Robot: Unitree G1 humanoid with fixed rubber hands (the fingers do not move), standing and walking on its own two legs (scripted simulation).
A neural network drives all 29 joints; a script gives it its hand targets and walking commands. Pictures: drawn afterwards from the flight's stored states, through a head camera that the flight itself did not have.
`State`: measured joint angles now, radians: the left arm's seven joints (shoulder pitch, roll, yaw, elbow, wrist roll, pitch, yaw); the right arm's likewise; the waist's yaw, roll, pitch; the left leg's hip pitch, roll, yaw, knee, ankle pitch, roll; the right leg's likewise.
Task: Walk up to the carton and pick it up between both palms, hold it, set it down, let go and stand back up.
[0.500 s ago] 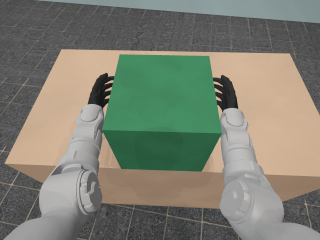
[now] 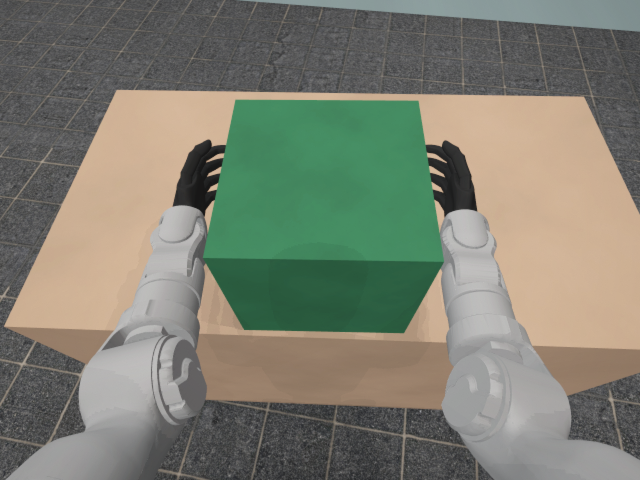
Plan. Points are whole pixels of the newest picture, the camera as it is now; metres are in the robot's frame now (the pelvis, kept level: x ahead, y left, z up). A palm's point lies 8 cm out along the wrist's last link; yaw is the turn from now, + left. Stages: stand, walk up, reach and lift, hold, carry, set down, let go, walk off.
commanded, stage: set down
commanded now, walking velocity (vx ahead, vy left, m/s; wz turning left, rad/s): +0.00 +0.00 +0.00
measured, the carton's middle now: (324, 223) +0.44 -0.01 +0.00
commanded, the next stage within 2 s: none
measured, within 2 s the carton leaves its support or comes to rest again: neither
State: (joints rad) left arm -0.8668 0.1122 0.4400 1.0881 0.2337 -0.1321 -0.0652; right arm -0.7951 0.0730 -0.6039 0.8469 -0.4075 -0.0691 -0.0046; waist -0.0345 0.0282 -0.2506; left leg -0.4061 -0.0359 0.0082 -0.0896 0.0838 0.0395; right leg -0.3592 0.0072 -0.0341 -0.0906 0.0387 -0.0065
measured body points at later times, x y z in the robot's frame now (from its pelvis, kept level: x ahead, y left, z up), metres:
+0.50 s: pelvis -0.01 +0.00 +0.00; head +0.09 +0.00 +0.44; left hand +0.46 +0.16 +0.05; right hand +0.44 -0.18 +0.05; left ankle -0.02 +0.09 -0.75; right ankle -0.05 -0.11 -0.75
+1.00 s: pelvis -0.01 +0.00 -0.01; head +0.13 -0.01 +0.42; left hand +0.49 +0.16 +0.01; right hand +0.46 -0.18 +0.01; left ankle -0.02 +0.09 -0.75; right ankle -0.05 -0.11 -0.75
